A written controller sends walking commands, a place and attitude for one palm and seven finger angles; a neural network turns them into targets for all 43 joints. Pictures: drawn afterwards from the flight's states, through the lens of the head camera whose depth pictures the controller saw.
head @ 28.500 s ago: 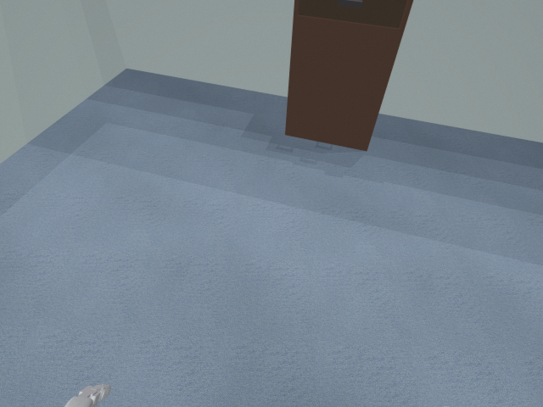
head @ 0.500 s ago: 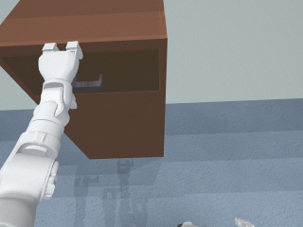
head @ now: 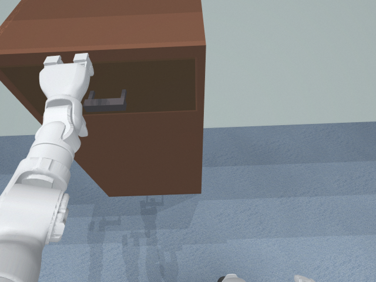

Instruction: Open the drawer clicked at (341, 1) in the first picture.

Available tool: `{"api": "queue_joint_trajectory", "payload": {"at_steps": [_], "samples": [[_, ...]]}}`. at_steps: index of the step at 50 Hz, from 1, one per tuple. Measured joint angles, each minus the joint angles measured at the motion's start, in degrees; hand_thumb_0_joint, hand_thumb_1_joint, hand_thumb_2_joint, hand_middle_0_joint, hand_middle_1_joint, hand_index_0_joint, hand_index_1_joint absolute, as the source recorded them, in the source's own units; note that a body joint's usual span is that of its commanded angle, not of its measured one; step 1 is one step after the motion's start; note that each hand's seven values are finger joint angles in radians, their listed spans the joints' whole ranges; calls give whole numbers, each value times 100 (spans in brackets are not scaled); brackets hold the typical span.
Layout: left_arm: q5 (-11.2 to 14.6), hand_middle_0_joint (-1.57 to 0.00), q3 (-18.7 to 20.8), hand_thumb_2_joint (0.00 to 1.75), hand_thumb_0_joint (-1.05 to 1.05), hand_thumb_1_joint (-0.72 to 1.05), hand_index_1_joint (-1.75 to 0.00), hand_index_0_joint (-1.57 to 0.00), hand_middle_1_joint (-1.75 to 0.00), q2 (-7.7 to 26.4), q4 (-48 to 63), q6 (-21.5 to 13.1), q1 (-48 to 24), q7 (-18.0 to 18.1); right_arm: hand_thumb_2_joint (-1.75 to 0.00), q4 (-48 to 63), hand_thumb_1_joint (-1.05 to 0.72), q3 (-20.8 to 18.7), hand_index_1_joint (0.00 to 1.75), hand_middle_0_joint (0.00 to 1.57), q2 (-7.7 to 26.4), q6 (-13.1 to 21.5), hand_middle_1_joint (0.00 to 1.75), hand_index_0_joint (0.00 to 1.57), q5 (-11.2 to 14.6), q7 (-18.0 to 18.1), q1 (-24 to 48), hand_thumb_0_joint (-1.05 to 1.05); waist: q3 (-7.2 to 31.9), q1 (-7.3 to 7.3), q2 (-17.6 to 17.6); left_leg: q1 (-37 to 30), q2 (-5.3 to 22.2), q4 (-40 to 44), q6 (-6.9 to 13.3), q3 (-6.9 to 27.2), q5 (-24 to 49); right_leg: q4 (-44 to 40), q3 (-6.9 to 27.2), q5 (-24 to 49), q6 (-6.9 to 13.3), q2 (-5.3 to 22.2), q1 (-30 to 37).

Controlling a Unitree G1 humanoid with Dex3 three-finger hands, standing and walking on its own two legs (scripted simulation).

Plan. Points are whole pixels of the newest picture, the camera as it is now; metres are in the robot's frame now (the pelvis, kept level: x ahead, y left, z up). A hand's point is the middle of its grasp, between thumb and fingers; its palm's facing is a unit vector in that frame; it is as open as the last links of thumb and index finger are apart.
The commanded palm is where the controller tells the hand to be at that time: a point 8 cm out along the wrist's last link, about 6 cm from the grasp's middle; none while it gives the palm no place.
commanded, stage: lower the fingers behind the handle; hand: left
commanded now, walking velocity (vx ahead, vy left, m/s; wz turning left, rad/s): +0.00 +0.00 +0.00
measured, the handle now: (106, 99) +0.55 +0.21 +0.04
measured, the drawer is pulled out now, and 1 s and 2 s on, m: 0.00 0.00 0.00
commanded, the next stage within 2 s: lift the fingers back up to retry in 1.66 s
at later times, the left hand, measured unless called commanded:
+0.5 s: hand (88, 121) +0.46 +0.23 +0.05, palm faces -0.02 +0.05 -1.00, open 13.9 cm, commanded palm +0.44 +0.22 +0.11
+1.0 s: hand (98, 118) +0.48 +0.21 +0.05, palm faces +0.02 +0.01 -1.00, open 13.8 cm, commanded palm +0.45 +0.22 +0.08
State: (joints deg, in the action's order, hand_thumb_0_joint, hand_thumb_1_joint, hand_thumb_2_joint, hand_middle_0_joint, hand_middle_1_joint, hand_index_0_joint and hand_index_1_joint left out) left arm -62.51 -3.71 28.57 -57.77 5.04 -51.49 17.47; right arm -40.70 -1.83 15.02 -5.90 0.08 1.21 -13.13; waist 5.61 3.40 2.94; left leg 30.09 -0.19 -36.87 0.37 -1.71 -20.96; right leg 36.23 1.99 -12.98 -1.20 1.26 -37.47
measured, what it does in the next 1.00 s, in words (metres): stands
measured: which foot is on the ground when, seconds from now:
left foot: down 0.00-1.00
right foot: down 0.00-1.00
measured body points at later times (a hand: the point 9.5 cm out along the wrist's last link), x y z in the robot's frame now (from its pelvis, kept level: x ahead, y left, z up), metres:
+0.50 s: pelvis +0.00 +0.00 +0.00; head +0.08 -0.02 +0.44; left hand +0.46 +0.23 +0.11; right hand +0.06 -0.27 -0.14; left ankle -0.04 +0.12 -0.72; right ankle +0.04 -0.13 -0.72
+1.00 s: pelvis -0.01 +0.00 -0.01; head +0.08 -0.02 +0.43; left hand +0.47 +0.21 +0.10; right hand +0.03 -0.28 -0.15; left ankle -0.04 +0.12 -0.72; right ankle +0.04 -0.13 -0.72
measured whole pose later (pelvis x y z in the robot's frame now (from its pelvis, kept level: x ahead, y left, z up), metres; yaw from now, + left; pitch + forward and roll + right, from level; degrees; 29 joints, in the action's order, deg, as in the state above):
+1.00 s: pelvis -0.01 +0.00 -0.01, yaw +0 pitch +17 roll +0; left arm -62.9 -4.1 26.1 -59.7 -3.0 -49.0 19.0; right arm -41.2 -3.1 15.4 -4.6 -0.5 1.0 -18.3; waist 7.4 4.1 2.0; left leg 36.7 0.1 -42.2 0.4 -1.3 -22.6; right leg 40.3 1.7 -14.0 -1.0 1.0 -43.5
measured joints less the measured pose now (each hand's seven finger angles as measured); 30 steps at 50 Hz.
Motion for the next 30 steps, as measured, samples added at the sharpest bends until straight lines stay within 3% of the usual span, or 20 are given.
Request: {"api": "queue_joint_trajectory", "payload": {"at_steps": [2, 4, 6, 8, 12, 15, 17, 21, 23, 26, 30], "samples": [[187, -31, -106, 30, 0, -49, -120, -31, -120, 68, -201, 350, 27, -453, -90, 32, -91, 2, 30, 20, -23, -96, 30, 20, 60, 13, -117, 0, 24, -17, 77, -77, 5, 127, 11, -15, 55, -122, 13, 54, -3, -7, 73], [437, -31, -325, 30, 0, -49, -120, -31, -120, 61, -102, 410, 176, -1016, -90, 55, -91, -4, 30, 20, -37, -150, 30, 20, 92, 71, -271, 0, 20, -38, 124, -190, 3, 225, 21, 19, 92, -229, -22, 80, -9, 1, 207], [583, -31, -463, 30, 0, -49, -120, -31, -120, -17, 184, 88, 380, -1469, -90, 37, -91, -5, 30, 20, -49, -135, 30, 20, 86, 155, -394, 0, -16, -47, 117, -295, -4, 262, 23, 81, 99, -284, -85, 71, -11, 17, 347], [604, -32, -503, 30, 0, -49, -120, -31, -120, -118, 502, -460, 581, -1707, -90, 23, -91, -9, 30, 20, -55, -94, 30, 20, 61, 245, -462, 0, -65, -38, 65, -350, -12, 235, 19, 134, 80, -271, -137, 39, -5, 31, 427], [400, -32, -187, 30, 0, -49, -120, -30, -121, -100, 1116, -1549, 831, -1439, -90, 77, -91, -96, 30, 20, -51, 13, 30, 21, -30, 332, -529, 1, -98, -60, -74, -252, -14, 40, 5, 155, -9, -87, -157, -47, 13, 36, 337], [211, -32, -64, 30, 0, -49, -120, -30, -121, -128, 1066, -1852, 757, -799, -90, 66, -91, -169, 30, 20, -4, 103, 30, 20, -64, 239, -513, 0, -27, -67, -117, -26, -15, -166, -3, 151, -87, 94, -150, -105, 18, 36, 118], [115, -32, 72, 30, 0, -49, -120, -30, -121, -157, 849, -1712, 668, -356, -90, 34, -91, -174, 30, 20, 31, 132, 30, 20, -81, 128, -445, 0, 18, -56, -132, 130, -15, -272, -1, 123, -119, 195, -120, -123, 15, 32, -49], [-68, -32, 73, 30, 0, -49, -120, -31, -121, -168, 270, -931, 508, 144, -90, 10, -91, -196, 30, 20, 52, 145, 30, 20, -87, -49, -341, 0, 84, -30, -79, 348, -3, -350, 8, 73, -122, 248, -69, -91, 2, 12, -277], [-70, -32, -26, 30, 0, -49, -120, -31, -121, -199, 32, -585, 460, 104, -90, -1, -91, -203, 30, 20, 36, 124, 30, 20, -60, -84, -325, 0, 85, -24, -39, 367, 2, -321, 13, 66, -100, 207, -61, -59, -2, 6, -292], [76, -32, -69, 30, 0, -49, -120, -30, -121, -271, 37, -374, 506, -115, -90, -16, -91, -202, 30, 20, -14, 84, 30, 20, -47, -45, -356, 0, 65, -17, -2, 283, 9, -232, 18, 72, -62, 108, -69, -20, -3, 1, -200], [159, -32, -183, 30, 0, -49, -120, -29, -121, -266, 29, -642, 451, -454, -90, -50, -91, -143, 30, 20, -71, 83, 30, 20, -40, 87, -433, 0, 72, 28, -19, 145, 7, -167, 14, 115, -53, 51, -114, -32, 2, 8, -48]]}}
